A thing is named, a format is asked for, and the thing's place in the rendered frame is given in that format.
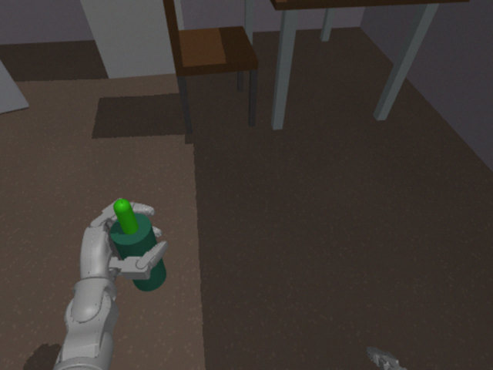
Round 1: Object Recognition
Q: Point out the table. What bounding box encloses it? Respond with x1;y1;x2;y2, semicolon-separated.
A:
244;0;470;130

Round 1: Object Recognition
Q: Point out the left robot arm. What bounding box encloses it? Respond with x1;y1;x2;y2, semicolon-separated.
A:
53;277;119;370

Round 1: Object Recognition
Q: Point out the right robot hand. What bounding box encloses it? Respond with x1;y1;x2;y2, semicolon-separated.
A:
366;347;407;370

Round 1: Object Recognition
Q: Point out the chair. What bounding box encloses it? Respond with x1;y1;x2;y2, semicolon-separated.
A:
163;0;258;134

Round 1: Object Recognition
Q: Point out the bottle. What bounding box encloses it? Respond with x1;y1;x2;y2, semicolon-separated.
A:
110;199;166;291

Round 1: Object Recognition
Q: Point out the left robot hand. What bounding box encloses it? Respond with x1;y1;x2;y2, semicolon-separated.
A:
79;198;168;284

